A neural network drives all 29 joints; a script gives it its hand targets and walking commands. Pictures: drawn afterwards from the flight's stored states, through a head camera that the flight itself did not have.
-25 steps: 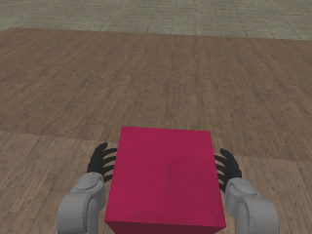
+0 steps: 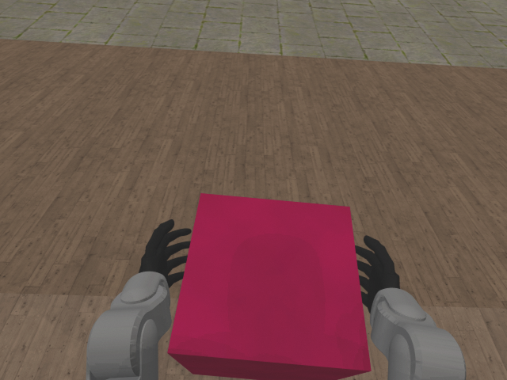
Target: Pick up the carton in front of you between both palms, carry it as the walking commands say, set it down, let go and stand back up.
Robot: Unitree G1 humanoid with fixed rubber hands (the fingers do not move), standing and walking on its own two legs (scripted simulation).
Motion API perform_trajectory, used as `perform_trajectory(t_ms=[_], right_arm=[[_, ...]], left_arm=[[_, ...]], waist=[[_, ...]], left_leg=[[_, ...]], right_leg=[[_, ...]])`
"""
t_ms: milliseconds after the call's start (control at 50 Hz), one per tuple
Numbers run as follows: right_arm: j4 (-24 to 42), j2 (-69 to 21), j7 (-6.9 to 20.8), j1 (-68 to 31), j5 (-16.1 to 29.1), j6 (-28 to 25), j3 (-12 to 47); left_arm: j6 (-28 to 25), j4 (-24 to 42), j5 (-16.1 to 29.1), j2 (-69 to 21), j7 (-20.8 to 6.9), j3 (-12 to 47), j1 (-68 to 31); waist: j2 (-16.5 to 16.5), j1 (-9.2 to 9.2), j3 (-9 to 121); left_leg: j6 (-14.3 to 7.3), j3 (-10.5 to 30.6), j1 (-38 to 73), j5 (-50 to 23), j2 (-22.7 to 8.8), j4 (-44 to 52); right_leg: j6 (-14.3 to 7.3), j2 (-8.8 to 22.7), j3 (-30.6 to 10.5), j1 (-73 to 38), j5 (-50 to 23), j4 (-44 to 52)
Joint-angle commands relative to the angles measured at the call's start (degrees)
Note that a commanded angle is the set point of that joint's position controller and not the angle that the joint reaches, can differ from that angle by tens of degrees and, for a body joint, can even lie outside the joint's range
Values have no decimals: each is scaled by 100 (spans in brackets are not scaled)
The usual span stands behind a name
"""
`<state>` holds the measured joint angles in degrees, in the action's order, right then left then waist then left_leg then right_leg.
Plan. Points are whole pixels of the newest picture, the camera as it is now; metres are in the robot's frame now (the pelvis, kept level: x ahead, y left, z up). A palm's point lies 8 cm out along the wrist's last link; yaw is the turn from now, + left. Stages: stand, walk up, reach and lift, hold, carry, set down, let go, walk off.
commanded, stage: carry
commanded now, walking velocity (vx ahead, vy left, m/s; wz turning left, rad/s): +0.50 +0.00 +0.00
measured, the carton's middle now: (264, 298) +0.25 +0.00 +0.00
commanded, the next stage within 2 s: none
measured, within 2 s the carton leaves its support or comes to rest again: neither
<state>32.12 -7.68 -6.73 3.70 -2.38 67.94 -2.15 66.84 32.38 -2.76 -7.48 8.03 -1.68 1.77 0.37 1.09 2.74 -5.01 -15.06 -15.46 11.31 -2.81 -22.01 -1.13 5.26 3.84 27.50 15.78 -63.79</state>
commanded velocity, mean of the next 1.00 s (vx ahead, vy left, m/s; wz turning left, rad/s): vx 0.50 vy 0.00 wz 0.00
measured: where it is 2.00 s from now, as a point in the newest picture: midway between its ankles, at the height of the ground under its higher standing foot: (244, 171)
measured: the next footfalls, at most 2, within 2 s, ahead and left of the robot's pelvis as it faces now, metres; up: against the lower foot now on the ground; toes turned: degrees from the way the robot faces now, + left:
right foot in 0.32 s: +0.42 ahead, -0.08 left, +0.00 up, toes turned -7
left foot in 0.80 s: +0.73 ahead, +0.08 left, -0.03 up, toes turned +6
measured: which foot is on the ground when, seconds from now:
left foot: down 0.00-0.36, up 0.38-0.78, down 0.80-1.00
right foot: up 0.00-0.30, down 0.32-0.84, up 0.86-1.00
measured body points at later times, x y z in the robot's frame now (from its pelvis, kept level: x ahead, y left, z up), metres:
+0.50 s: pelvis +0.35 -0.03 -0.02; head +0.38 -0.03 +0.43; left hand +0.63 +0.15 +0.06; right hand +0.66 -0.15 +0.05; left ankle +0.24 +0.10 -0.64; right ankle +0.38 -0.08 -0.75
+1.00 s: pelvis +0.70 +0.03 -0.04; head +0.77 +0.05 +0.40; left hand +1.06 +0.18 +0.03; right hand +1.04 -0.13 +0.03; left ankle +0.69 +0.08 -0.77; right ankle +0.65 -0.11 -0.69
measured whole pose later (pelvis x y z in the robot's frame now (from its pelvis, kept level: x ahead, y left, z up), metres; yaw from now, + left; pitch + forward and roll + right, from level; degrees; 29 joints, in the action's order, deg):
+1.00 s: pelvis +0.70 +0.03 -0.04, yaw +1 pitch +5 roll -1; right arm 7.1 -6.6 -9.2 -26.0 1.1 60.2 -13.8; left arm 59.4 9.8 -1.6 -8.3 9.8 -15.7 -26.5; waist 0.8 3.6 -3.2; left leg -7.6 -7.3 -22.1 9.2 1.8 -33.6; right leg -3.1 0.4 -0.2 33.0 23.8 -66.2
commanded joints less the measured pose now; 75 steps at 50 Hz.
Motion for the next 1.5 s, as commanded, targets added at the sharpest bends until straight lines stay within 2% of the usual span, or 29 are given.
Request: perform_trajectory(t_ms=[0, 100, 220, 300, 320, 340, 360, 420, 580, 660, 740, 780, 800, 820, 860, 880, 920, 980, 1060, 1100, 1140, 1160, 1220, 1240, 1260, 1300, 1360, 1400, 1480], right_arm=[[861, -4366, 789, -2337, 1713, -208, 3701], [707, -3936, 738, -2218, 1721, -108, 3599], [577, -3556, 538, -2516, 1582, -43, 3326], [311, -3271, 392, -2935, 1461, -58, 3209], [457, -3221, 354, -3292, 1413, -81, 3204], [321, -3350, 346, -3421, 1490, -53, 3326], [253, -3311, 292, -3454, 1444, -138, 3279], [-248, -3803, 249, -4268, 1346, -402, 3112], [-1876, -3755, -70, -5228, 900, -855, 2587], [-2045, -3796, -158, -6165, 1188, -967, 2512], [-2228, -3518, -203, -6322, 1147, -918, 2154], [-2205, -3714, -174, -6287, 1263, -936, 2244], [-2264, -3439, -163, -6244, 1105, -897, 1947], [-2518, -3399, -206, -5970, 1116, -831, 1952], [-2143, -3544, -183, -6308, 1306, -816, 2129], [-2229, -3735, -127, -6215, 1371, -819, 2224], [-1438, -4337, 38, -7071, 1839, -935, 2795], [-1366, -4450, 142, -6671, 1805, -1061, 2776], [-1482, -4325, 214, -5774, 1836, -1072, 3039], [-1476, -4003, 184, -5601, 1633, -1095, 2919], [-1500, -3941, 151, -5595, 1651, -1104, 2971], [-1521, -3825, 143, -5576, 1608, -1075, 2892], [-1858, -3909, 90, -5609, 1424, -1027, 2895], [-1920, -3728, 35, -5601, 1364, -942, 2809], [-2074, -3756, 60, -5343, 1336, -919, 2712], [-2086, -3595, -37, -5463, 1148, -908, 2512], [-2205, -4444, 4, -5813, 958, -1102, 2469], [-2207, -4637, 81, -5910, 1044, -1267, 2603], [-2290, -4409, -19, -5330, 747, -1541, 2512]], left_arm=[[-118, 441, 1387, -4828, -633, 3778, -1703], [40, 500, 1291, -4393, -503, 3717, -1740], [139, 426, 1487, -4064, -458, 3647, -2212], [79, 157, 1497, -3792, -377, 3374, -2661], [70, -18, 1307, -3610, -369, 3238, -2509], [8, -333, 1254, -3457, -314, 3026, -2602], [-10, -148, 1500, -3711, -359, 3261, -2792], [-298, -600, 1751, -4350, -419, 3449, -3888], [-755, -2053, 1257, -3822, -163, 2730, -5047], [-890, -2444, 981, -3641, 46, 2216, -5286], [-882, -2530, 1089, -3706, 117, 2227, -5689], [-854, -2368, 1026, -3652, 153, 2244, -5818], [-786, -2389, 1092, -3930, 180, 2274, -6123], [-695, -2116, 1131, -3869, 190, 2268, -5926], [-642, -2130, 1266, -3912, 200, 2156, -6055], [-596, -2232, 1033, -3858, 211, 2076, -6093], [-721, -2008, 1070, -4315, 119, 2109, -5999], [-851, -1929, 1091, -4535, 7, 2459, -5835], [-923, -1627, 934, -4162, 37, 2537, -5137], [-917, -1785, 979, -4092, 13, 2641, -4927], [-899, -1654, 928, -3924, -21, 2599, -4921], [-868, -1670, 928, -3872, -25, 2652, -4920], [-839, -1960, 724, -3626, 2, 2368, -4615], [-781, -2134, 733, -3514, 14, 2286, -4413], [-766, -2317, 704, -3486, 60, 2265, -4459], [-762, -2723, 884, -3764, 21, 2356, -4463], [-957, -2375, 1446, -4894, -207, 2937, -5567], [-1185, -2173, 1650, -5074, -349, 3048, -5767], [-1335, -2503, 1620, -4935, -362, 3195, -5245]], waist=[[-632, -81, 1313], [-671, -48, 737], [-840, -9, 289], [-792, -285, 1308], [77, -363, 1895], [2078, -520, 2188], [1602, -474, 2313], [116, -211, 1963], [492, -358, 1488], [771, -541, 1255], [788, -276, 1621], [342, 323, 2441], [-471, 399, 2561], [-2062, 254, 2872], [-1821, 415, 2767], [-667, 435, 2628], [-16, 236, 2263], [-875, 286, 2281], [-305, 296, 2063], [-868, 472, 1947], [-636, 580, 1808], [-849, 324, 1699], [44, -312, 2186], [630, -347, 2482], [1646, -466, 2740], [843, -561, 2578], [-77, -379, 1989], [488, -266, 2032], [319, -411, 1987]], left_leg=[[-77, 1399, 1862, -1358, -1390, 1123], [-152, 788, 1850, -1664, -1041, 1241], [-182, 472, 2161, -3007, -940, 898], [166, 68, 1259, -3844, -636, -1944], [272, 288, 77, -2412, -347, -3400], [520, 645, -1531, 503, 683, -5491], [351, 1568, -1999, 1535, 493, -6266], [106, 1726, -2288, 927, -90, -5564], [323, 1116, -2361, 49, -246, -2753], [274, 655, -1930, -1305, 133, -1349], [35, 392, -941, -1663, 556, -499], [190, 493, 1449, -1582, 357, -290], [25, 1549, 2497, -2736, -494, -1139], [-1002, 4405, 3338, -2840, -1766, -408], [-1486, 4361, 3847, -2887, -1740, -716], [-1219, 4021, 3140, -2525, -1468, -557], [-1024, 3271, 2212, -2577, -1350, -393], [-870, 2671, 2062, -3296, -1113, -441], [-610, 1848, 2404, -4329, -577, -693], [-431, 1549, 2665, -4430, -308, -806], [-458, 1476, 1873, -3684, -288, -769], [-396, 1414, 1952, -3566, -183, -1260], [-13, 1051, 836, -2469, -81, -3609], [113, 1005, -559, 930, 292, -4546], [334, 1421, -2085, 2633, 959, -6054], [184, 1750, -3292, 2245, 420, -6600], [200, 1899, -2685, 1330, 54, -4964], [297, 1707, -2197, 1076, -57, -4126], [297, 1296, -2342, -304, 158, -2709]], right_leg=[[76, 114, 85, 944, -510, 444], [222, 5, 542, 1266, -1221, 1930], [-202, -356, 994, 722, -1257, 2972], [-332, -821, 1176, -2136, -598, 3495], [-679, 278, -589, -3276, 477, 3622], [-1623, 1625, -3651, -4212, 579, 4726], [-1629, 1715, -3484, -4194, -433, 4803], [-1015, 1190, -1680, -3402, -2519, 4234], [-1269, 904, -506, -2857, -2090, 4714], [-889, 346, 78, -2852, -2689, 4371], [-652, 308, 267, -3440, -4388, 3182], [-328, -52, 446, -2557, -3239, 1143], [-318, -241, 119, -1201, -1644, -95], [-150, -1172, 16, 655, 1354, -1590], [-350, -835, -709, 2075, 1822, -2361], [-358, -611, -825, 1752, 1344, -1795], [-277, -344, -622, 1502, 997, -651], [-141, -262, -502, 1203, 349, 353], [-103, -590, 60, 1159, -1401, 2275], [-96, -778, 336, 1060, -1875, 3090], [-347, -888, 571, -9, -3085, 3746], [-339, -946, 428, -176, -2911, 4020], [-362, -451, 201, -2702, -3573, 4282], [-361, 699, -967, -3945, -5434, 3155], [-1652, 1599, -2869, -4775, -5178, 3100], [-2260, 1702, -3872, -4487, -1944, 3833], [-1558, 1131, -2414, -2942, -2144, 4079], [-1335, 935, -2069, -2456, -2342, 4230], [-1120, 559, -1204, -2877, -4363, 3883]])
